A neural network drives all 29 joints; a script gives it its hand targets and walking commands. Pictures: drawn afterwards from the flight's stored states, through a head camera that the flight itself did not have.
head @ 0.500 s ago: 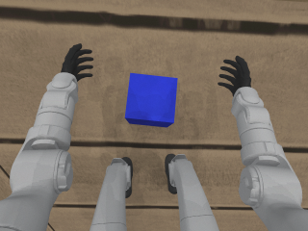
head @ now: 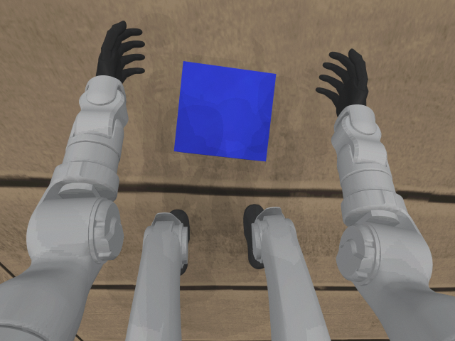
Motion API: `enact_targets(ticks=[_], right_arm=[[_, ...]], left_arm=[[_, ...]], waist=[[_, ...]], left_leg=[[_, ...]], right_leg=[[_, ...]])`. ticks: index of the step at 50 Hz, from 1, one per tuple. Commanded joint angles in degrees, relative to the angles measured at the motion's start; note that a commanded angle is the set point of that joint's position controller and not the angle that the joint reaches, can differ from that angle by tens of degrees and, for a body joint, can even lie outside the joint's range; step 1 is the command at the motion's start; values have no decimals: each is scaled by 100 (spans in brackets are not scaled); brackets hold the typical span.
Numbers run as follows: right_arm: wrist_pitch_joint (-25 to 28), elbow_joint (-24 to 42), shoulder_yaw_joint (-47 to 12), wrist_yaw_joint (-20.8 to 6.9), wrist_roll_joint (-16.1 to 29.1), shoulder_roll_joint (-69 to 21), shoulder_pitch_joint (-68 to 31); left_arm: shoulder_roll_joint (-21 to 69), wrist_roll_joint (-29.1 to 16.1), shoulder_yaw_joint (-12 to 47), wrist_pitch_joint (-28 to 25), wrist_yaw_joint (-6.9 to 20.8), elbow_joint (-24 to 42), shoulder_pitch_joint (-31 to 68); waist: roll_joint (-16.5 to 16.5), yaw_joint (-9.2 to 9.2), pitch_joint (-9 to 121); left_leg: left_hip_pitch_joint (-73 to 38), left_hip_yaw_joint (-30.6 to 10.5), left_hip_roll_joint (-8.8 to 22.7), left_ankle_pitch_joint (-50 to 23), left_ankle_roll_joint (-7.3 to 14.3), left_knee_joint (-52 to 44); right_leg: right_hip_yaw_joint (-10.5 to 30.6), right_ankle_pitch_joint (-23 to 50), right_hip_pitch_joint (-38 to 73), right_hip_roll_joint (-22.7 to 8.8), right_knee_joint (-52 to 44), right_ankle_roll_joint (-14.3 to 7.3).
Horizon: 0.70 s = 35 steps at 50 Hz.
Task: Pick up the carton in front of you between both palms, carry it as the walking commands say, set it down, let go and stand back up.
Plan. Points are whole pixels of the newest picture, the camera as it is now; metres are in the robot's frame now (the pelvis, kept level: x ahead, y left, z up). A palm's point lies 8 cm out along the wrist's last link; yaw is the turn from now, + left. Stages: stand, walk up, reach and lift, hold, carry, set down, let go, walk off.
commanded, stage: reach and lift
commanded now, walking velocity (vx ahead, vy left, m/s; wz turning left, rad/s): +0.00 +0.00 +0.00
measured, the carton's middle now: (222, 119) +0.47 -0.02 -0.45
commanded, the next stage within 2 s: none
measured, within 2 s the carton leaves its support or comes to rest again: leaves its support in 1.38 s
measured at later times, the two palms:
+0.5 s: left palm (145, 104) +0.49 +0.16 -0.35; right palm (301, 122) +0.45 -0.21 -0.35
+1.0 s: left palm (154, 104) +0.50 +0.15 -0.38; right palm (293, 120) +0.46 -0.19 -0.38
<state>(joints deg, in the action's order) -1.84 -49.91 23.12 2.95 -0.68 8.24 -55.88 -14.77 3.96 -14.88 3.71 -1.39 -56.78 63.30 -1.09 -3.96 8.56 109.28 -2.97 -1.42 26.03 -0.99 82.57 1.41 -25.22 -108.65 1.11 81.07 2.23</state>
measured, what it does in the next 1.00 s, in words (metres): lowers itself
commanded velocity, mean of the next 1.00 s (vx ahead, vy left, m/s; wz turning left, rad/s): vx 0.00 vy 0.00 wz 0.00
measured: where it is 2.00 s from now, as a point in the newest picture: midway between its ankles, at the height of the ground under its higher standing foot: (217, 250)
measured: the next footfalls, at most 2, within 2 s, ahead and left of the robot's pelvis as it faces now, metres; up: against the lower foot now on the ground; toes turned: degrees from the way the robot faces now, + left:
none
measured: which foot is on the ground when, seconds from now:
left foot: down 0.00-1.00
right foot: down 0.00-1.00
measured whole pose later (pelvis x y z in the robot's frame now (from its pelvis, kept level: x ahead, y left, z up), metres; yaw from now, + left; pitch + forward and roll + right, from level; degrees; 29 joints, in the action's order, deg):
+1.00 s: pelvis -0.05 +0.00 -0.20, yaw -1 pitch +40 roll -2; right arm 0.3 -62.7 7.7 8.4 13.7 15.2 -76.2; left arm -21.8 -12.6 1.3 1.2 -5.7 -67.5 82.5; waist 0.3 -3.7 -17.0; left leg 131.8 -2.7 -1.9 32.6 -1.7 124.8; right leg 1.5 -31.0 -131.5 2.0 123.0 3.3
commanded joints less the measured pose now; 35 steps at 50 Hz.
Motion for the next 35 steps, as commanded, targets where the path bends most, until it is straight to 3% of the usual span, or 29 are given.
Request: enact_targets(ticks=[1, 5, 10, 15, 19, 25, 29, 35], right_arm=[[176, 556, -226, 77, 314, 726, -757], [146, 814, -611, 217, 754, 1011, -948], [-7, 1030, -889, 357, 1109, 1308, -1514], [-152, 470, -981, 431, 1192, 1345, -2198], [-97, -148, -1028, 463, 1162, 1361, -2692], [118, -753, -1166, 479, 1233, 1516, -3219], [257, -615, -1293, 537, 1427, 1657, -3497], [298, -720, -1494, 537, 1640, 1562, -3390]], left_arm=[[-615, -301, 266, -170, -123, 726, 1108], [-867, -760, 692, -152, -223, 1086, 1378], [-1155, -1111, 945, -5, -322, 1267, 1968], [-1283, -1251, 1002, 114, -347, 584, 2519], [-1370, -1310, 1050, 43, -331, -114, 2898], [-1564, -1492, 1249, -187, -324, -661, 3379], [-1694, -1681, 1501, -325, -371, -477, 3666], [-1504, -1795, 1708, -333, -408, -164, 3740]], waist=[[-405, -82, 5381], [-543, -123, 6129], [-617, -125, 6370], [-410, -111, 5206], [-255, -92, 4423], [-210, -107, 4052], [-320, -190, 4493], [-473, -147, 4662]], left_leg=[[-2999, 209, -231, -2985, -124, 481], [-3114, 276, -221, -2977, -143, 1208], [-2945, 413, -187, -2162, -166, 1810], [-1926, 455, -64, -645, -128, 2098], [-1347, 402, 20, -129, -94, 2391], [-1048, 315, 76, -319, -78, 2902], [-1423, 300, 103, -748, -72, 3204], [-1688, 341, 47, -1331, -122, 3448]], right_leg=[[-446, 2873, 2105, 285, 440, 227], [-524, 2831, 1990, 274, 1149, 213], [-637, 2067, 1781, 226, 1746, 182], [-607, 826, 1307, 87, 2099, 174], [-525, 417, 1078, 6, 2427, 173], [-433, 646, 1036, -22, 2957, 161], [-460, 1084, 1097, -10, 3235, 154], [-448, 1626, 1335, 60, 3451, 117]])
